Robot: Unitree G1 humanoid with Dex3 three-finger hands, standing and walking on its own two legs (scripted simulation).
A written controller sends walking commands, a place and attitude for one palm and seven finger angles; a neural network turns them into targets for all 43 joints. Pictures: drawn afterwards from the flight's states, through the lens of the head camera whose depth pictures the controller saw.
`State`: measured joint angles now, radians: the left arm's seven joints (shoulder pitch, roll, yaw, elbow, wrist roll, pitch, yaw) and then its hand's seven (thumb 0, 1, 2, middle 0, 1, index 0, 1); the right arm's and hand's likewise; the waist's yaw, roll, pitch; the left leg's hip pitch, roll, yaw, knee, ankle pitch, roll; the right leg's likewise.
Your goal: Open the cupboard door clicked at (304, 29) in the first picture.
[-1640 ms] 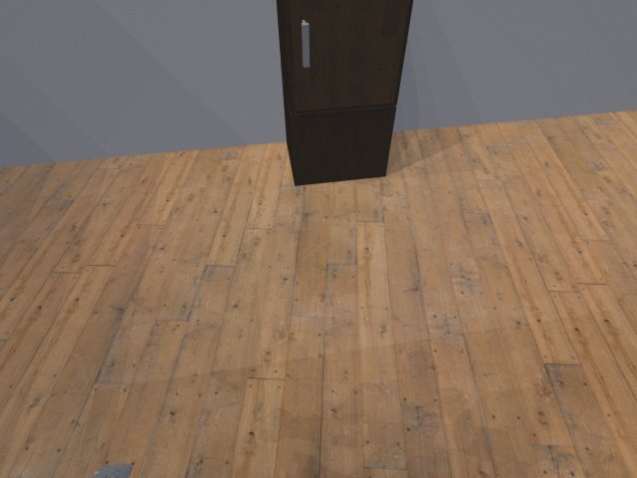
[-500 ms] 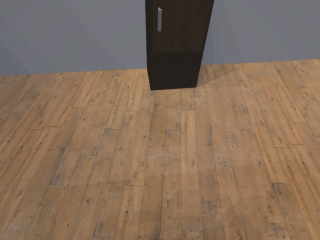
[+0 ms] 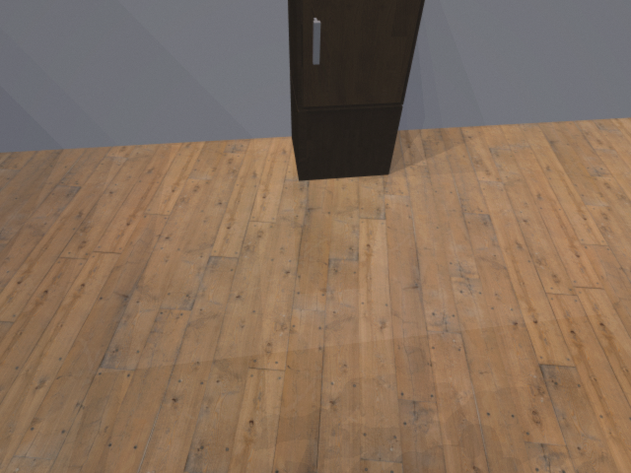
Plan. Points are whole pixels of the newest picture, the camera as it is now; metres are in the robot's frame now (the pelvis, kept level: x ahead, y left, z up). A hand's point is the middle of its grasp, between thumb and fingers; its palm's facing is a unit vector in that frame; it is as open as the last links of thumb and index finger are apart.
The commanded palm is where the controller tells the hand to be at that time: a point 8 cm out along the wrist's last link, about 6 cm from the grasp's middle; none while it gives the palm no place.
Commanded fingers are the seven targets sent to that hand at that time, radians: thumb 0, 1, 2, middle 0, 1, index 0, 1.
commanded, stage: walk to a spot facing it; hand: left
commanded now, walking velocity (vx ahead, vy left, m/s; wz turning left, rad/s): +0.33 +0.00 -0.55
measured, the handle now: (315, 41) +1.53 +0.09 -0.08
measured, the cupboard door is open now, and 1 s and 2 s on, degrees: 0 0 0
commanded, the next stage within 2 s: turn to face it in 1.90 s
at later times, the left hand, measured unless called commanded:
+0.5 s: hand out of the picture +0.06 +0.16 -0.19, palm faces -0.05 -0.98 -0.18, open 7.4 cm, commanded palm none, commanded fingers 0.00 0.90 0.90 -0.20 -0.30 -0.20 -0.30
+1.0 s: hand (244, 300) +0.45 +0.17 -0.17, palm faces -0.33 -0.92 -0.20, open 7.4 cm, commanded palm none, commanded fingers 0.00 0.90 0.90 -0.20 -0.30 -0.20 -0.30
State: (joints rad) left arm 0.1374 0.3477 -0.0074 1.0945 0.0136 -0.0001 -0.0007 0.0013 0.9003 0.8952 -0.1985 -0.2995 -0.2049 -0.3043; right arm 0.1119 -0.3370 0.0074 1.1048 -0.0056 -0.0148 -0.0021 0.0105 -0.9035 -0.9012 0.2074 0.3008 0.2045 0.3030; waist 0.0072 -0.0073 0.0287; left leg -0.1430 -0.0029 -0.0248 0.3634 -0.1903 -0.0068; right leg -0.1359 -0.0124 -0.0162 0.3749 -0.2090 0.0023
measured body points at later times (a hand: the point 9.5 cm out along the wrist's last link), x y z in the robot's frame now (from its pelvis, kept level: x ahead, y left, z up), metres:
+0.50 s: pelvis +0.10 -0.02 -0.02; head +0.12 -0.01 +0.43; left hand +0.06 +0.21 -0.17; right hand +0.08 -0.26 -0.17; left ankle +0.08 +0.10 -0.69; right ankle +0.00 -0.12 -0.75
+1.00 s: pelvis +0.29 +0.01 +0.00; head +0.31 +0.02 +0.45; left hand +0.47 +0.22 -0.15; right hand +0.20 -0.22 -0.14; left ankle +0.28 +0.10 -0.75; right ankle +0.31 -0.15 -0.68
